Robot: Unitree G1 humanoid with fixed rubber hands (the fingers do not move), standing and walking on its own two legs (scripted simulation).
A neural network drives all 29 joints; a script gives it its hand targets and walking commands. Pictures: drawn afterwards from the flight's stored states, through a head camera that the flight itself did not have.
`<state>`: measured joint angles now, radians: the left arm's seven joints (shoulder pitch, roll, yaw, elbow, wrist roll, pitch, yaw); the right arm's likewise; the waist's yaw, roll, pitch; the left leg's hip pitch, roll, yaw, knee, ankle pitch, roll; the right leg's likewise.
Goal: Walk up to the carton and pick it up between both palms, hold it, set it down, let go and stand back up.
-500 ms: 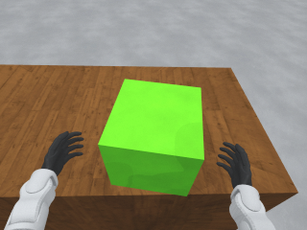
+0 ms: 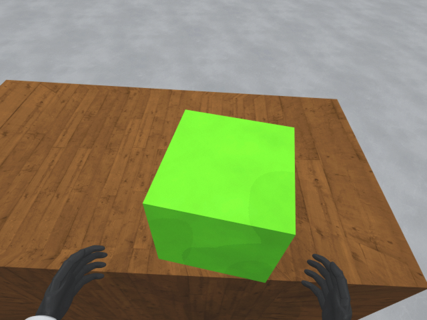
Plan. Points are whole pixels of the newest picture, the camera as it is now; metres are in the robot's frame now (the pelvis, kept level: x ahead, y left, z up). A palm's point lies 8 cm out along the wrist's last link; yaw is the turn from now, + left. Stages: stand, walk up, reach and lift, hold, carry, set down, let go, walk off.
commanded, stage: set down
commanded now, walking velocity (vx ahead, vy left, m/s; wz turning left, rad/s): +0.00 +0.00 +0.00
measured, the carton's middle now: (224, 194) +0.38 +0.01 -0.01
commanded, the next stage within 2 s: let go in 1.44 s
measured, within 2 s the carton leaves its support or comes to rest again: neither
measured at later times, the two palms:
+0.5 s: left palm (78, 307) +0.16 +0.25 -0.03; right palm out of the picture +0.15 -0.19 -0.03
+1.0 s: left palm (102, 316) +0.15 +0.22 -0.06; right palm out of the picture +0.15 -0.22 -0.06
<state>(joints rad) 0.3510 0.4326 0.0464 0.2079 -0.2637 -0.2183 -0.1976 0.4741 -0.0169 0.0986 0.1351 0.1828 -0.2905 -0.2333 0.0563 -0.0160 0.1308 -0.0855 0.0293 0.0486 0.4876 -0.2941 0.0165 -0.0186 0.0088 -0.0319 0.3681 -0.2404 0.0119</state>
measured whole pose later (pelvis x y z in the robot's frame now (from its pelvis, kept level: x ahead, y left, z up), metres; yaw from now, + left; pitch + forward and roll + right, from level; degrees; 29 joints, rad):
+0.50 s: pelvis -0.01 +0.01 +0.00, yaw -1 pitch -9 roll -1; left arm 0.26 0.34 -0.04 0.42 -0.20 -0.14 -0.11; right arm 0.30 -0.08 0.00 0.44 0.12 -0.21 -0.12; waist 0.04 0.00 0.08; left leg -0.01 0.02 0.08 0.43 -0.26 0.03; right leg 0.03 0.00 0.00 0.36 -0.22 0.00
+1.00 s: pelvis -0.01 -0.03 +0.00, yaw -1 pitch -7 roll +0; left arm 0.20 0.27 0.01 0.53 -0.07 0.02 -0.07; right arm 0.23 -0.09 0.00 0.58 0.02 -0.16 -0.08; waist 0.03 -0.01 0.08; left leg -0.03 0.03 0.05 0.38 -0.23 -0.02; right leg -0.02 0.02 -0.03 0.38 -0.23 -0.02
